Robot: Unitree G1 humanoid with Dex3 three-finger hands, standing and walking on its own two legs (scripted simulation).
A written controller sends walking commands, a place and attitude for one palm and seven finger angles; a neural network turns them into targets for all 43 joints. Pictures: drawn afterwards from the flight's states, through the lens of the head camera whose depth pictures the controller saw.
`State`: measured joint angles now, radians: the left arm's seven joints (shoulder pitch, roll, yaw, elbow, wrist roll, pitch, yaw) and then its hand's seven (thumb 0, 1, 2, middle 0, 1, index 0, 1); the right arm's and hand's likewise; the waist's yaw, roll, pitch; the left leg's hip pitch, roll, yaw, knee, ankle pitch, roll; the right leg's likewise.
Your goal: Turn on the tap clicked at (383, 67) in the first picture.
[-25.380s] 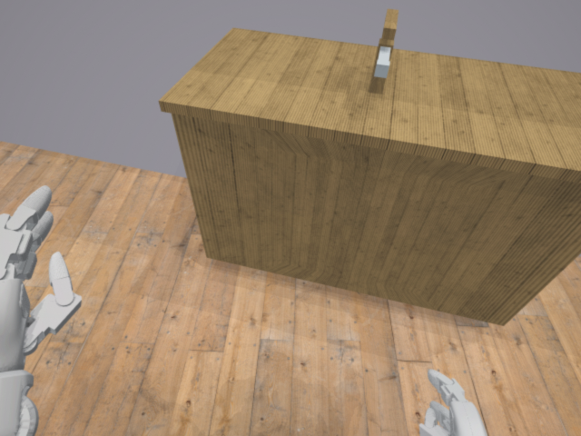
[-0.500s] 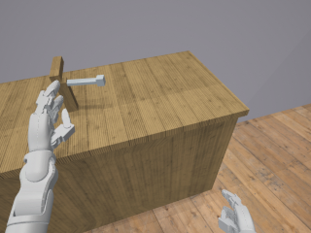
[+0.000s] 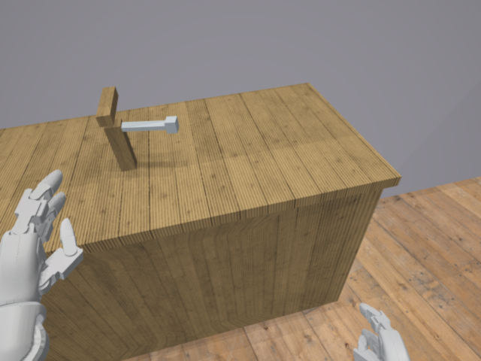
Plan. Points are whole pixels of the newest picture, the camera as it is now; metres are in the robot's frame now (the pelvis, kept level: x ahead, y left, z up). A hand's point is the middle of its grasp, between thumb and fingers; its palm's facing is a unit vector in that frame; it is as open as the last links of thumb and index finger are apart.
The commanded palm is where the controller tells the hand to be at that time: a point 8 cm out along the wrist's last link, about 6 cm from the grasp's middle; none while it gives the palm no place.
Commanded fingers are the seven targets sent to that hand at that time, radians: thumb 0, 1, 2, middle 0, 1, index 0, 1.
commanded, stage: draw the hand back beside the body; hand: left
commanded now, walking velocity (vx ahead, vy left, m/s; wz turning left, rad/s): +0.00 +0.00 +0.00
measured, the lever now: (172, 124) +0.55 +0.24 +0.13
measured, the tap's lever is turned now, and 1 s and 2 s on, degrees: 77 77 77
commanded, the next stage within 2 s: step back with the hand held close in 0.18 s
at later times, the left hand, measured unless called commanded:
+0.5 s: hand (93, 251) +0.20 +0.23 +0.15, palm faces +0.38 -0.82 -0.42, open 7.4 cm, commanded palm +0.15 +0.28 +0.17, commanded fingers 0.00 0.90 0.90 -0.20 -0.30 -0.20 -0.30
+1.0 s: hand (76, 276) +0.17 +0.24 +0.14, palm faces +0.41 -0.80 -0.44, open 7.4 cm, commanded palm +0.10 +0.29 +0.17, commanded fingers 0.00 0.90 0.90 -0.20 -0.30 -0.20 -0.30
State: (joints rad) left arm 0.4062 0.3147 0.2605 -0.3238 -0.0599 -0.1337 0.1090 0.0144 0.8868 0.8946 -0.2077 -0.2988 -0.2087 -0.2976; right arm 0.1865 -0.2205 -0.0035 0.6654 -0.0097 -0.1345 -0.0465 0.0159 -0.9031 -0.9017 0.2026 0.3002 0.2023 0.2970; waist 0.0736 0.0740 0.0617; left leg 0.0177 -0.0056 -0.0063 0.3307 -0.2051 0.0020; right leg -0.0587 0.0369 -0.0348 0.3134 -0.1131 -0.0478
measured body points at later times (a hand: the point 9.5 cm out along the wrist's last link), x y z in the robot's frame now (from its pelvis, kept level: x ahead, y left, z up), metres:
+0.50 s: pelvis -0.01 +0.00 +0.00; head -0.01 -0.04 +0.44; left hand +0.18 +0.27 +0.17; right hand +0.17 -0.24 -0.10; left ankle +0.00 +0.12 -0.75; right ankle +0.05 -0.09 -0.75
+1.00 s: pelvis -0.06 +0.00 -0.02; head -0.03 -0.02 +0.43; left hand +0.14 +0.28 +0.17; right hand +0.13 -0.22 -0.12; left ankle -0.01 +0.12 -0.74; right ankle +0.00 -0.08 -0.75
